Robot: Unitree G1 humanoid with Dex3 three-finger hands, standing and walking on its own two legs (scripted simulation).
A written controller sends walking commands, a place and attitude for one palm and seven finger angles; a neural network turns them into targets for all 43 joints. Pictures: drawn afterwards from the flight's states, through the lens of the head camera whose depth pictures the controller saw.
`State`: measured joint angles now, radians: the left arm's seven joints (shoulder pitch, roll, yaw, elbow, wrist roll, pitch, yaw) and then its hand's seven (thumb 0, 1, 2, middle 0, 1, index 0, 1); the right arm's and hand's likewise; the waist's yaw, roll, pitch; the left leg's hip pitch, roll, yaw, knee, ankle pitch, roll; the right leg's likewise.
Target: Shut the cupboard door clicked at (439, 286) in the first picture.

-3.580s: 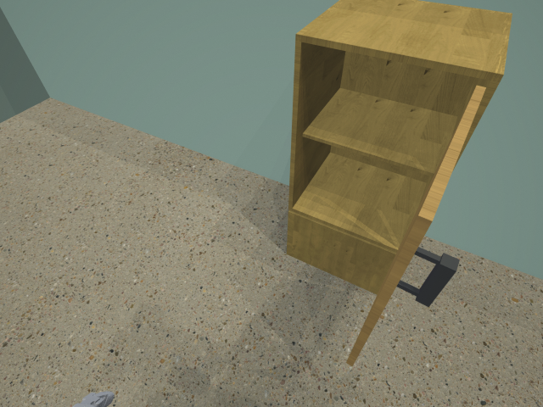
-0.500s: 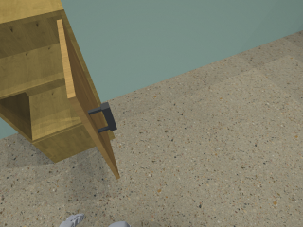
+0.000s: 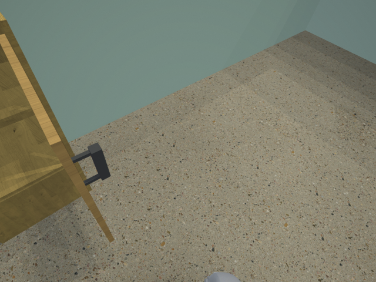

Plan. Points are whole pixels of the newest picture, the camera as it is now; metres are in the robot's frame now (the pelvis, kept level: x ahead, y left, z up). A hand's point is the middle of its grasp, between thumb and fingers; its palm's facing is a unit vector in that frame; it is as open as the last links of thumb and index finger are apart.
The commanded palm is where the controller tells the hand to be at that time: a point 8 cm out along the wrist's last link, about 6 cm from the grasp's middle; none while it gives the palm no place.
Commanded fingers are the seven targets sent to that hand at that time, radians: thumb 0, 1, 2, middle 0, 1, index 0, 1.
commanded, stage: walk around to get in front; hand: left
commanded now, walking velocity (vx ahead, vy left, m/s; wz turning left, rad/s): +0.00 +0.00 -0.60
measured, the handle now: (91, 166) +0.36 +0.26 -0.02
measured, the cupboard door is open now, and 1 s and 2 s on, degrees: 86 86 86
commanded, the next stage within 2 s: none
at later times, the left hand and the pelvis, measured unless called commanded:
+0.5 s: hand out of the picture +0.14 +0.12 -0.15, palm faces -0.26 -0.93 -0.26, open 7.4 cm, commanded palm none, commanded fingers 0.00 0.90 0.90 -0.20 -0.30 -0.20 -0.30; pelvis -0.01 -0.05 +0.00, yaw -17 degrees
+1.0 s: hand (151, 229) +0.27 +0.11 -0.17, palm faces -0.53 -0.83 -0.16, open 7.4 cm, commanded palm none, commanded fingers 0.00 0.90 0.90 -0.20 -0.30 -0.20 -0.30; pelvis +0.11 -0.04 +0.01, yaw -35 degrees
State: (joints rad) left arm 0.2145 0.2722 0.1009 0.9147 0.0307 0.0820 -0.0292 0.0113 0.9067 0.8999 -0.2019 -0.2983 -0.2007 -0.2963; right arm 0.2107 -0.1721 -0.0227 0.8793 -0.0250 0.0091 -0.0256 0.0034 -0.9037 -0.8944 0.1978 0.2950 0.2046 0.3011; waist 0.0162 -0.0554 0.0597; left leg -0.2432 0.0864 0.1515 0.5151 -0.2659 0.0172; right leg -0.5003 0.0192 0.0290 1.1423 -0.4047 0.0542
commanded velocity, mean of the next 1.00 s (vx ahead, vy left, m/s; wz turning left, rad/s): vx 0.19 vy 0.00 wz -0.59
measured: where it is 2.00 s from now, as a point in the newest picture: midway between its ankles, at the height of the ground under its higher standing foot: (246, 243)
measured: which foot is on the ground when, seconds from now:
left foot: down 0.00-0.26, up 0.28-0.72, down 0.74-1.00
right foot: up 0.00-0.24, down 0.26-0.74, up 0.76-1.00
